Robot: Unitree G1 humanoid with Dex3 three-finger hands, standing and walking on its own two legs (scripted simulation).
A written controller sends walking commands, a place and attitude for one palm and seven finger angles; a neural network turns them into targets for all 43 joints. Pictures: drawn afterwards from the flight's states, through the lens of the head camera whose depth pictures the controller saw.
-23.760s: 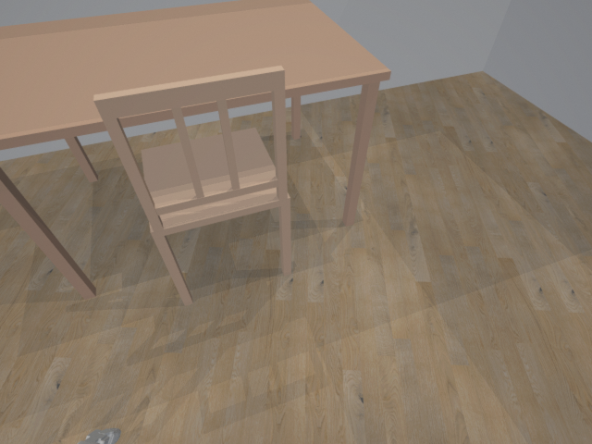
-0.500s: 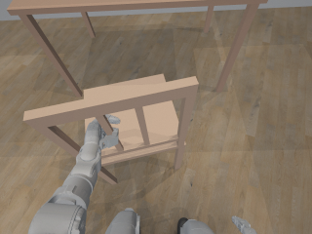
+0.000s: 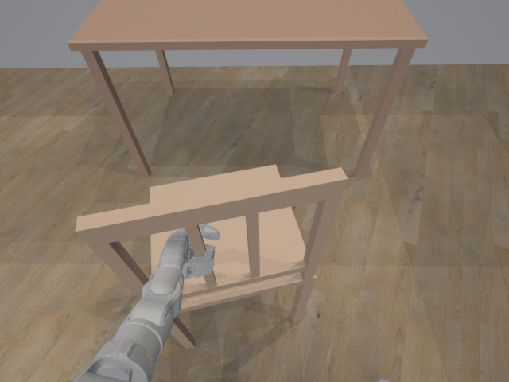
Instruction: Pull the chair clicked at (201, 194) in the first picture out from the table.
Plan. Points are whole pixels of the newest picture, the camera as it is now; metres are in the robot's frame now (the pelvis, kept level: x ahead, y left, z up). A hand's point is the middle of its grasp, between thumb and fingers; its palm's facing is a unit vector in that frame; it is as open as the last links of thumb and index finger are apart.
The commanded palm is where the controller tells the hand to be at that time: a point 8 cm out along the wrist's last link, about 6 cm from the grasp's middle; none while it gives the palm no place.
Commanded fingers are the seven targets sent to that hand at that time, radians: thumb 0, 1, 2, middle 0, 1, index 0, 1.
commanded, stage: stop walking, hand still on the chair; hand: left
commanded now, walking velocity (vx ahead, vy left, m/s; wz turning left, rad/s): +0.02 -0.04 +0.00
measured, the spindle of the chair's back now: (202, 258) +0.35 +0.12 -0.10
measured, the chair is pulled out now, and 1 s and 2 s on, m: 0.61 0.65 0.65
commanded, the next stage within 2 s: open the thumb and straighten the fingers in 0.56 s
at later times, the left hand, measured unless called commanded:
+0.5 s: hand (204, 281) +0.28 +0.10 -0.05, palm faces -0.04 -0.99 -0.16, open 5.3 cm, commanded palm +0.27 +0.15 -0.05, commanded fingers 0.00 0.90 0.90 -0.50 -1.45 -0.50 -1.45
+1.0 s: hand (193, 275) +0.30 +0.12 -0.05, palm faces -0.06 -0.99 -0.15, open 10.8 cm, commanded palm +0.27 +0.17 -0.03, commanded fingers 0.00 -0.55 0.20 -0.30 -0.87 -0.30 -0.87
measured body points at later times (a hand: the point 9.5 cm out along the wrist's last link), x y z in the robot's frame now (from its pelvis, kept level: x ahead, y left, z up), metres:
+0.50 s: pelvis -0.01 -0.01 +0.00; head +0.00 -0.02 +0.45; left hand +0.28 +0.15 -0.04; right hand +0.10 -0.28 -0.11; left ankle -0.02 +0.13 -0.74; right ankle +0.01 -0.12 -0.74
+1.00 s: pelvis +0.00 +0.01 -0.01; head +0.04 +0.00 +0.44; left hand +0.30 +0.18 -0.04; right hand +0.11 -0.26 -0.12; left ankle -0.02 +0.13 -0.74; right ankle +0.01 -0.12 -0.74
